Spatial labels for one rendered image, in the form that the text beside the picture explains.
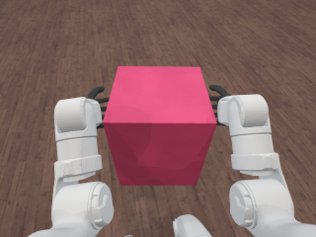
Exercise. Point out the robot right hand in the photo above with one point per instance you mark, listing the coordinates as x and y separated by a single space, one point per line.
223 94

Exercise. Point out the carton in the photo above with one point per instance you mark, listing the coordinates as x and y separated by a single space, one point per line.
159 123

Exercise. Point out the robot left upper arm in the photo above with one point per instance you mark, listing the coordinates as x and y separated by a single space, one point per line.
80 210

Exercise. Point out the right robot forearm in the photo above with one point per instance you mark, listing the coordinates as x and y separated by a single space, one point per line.
250 129

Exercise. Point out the robot right upper arm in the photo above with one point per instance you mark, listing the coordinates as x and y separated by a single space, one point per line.
264 207

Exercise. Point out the left robot forearm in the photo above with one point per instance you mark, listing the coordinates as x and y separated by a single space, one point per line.
75 125

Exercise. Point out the robot left hand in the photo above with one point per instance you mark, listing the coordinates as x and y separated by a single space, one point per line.
92 96

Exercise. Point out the right robot thigh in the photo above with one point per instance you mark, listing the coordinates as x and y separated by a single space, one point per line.
188 226

